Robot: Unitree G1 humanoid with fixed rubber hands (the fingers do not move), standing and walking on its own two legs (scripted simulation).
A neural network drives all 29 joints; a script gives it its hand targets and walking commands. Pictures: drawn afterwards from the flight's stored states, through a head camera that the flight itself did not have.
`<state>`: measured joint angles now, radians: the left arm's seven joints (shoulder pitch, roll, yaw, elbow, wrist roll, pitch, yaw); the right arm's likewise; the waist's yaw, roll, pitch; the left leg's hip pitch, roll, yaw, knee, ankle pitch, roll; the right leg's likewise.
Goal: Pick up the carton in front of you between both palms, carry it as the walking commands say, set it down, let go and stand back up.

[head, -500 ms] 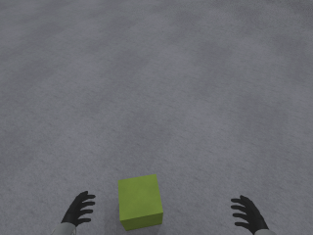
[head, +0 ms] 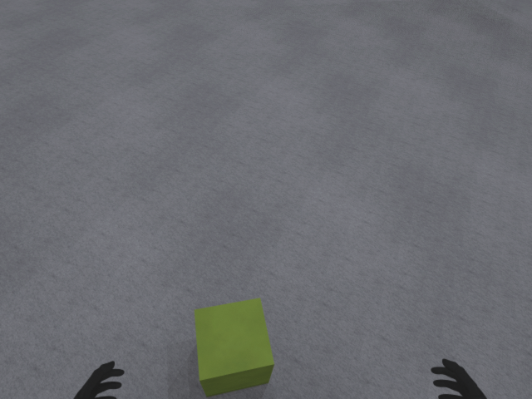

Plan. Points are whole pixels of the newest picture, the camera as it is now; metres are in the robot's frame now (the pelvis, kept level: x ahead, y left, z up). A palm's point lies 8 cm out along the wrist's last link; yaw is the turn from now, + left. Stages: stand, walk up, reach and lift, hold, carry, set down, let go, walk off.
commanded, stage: stand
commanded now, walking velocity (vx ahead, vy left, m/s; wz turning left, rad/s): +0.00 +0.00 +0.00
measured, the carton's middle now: (233, 348) +0.37 +0.09 -0.64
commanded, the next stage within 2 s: none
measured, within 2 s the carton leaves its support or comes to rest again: neither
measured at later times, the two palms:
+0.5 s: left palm out of the picture +0.10 +0.30 -0.10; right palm out of the picture +0.10 -0.30 -0.08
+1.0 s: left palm out of the picture +0.07 +0.31 -0.10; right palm out of the picture +0.07 -0.31 -0.08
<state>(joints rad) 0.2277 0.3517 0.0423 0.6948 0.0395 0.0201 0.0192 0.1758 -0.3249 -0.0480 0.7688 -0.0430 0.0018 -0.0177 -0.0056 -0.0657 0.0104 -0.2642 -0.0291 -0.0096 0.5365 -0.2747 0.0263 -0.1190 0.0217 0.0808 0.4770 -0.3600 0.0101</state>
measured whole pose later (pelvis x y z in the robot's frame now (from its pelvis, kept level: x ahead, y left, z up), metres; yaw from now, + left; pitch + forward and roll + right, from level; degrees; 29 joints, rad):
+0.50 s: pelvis +0.00 +0.01 +0.01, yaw -1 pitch -2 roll +0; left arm 0.20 0.37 0.01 0.85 0.03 0.00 0.03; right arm 0.13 -0.34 -0.03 0.93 -0.03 0.00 -0.02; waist -0.01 -0.05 0.02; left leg -0.19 -0.04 0.01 0.45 -0.23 0.04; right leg -0.06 0.01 0.10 0.40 -0.32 0.02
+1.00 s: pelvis -0.02 +0.00 +0.01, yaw +0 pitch -2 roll +0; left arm 0.19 0.39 0.01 0.96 0.03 -0.01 0.02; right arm 0.11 -0.37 -0.01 1.03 -0.02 -0.01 -0.01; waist -0.01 -0.04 0.03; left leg -0.17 -0.03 0.00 0.39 -0.18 0.03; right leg -0.04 0.01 0.09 0.35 -0.27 0.02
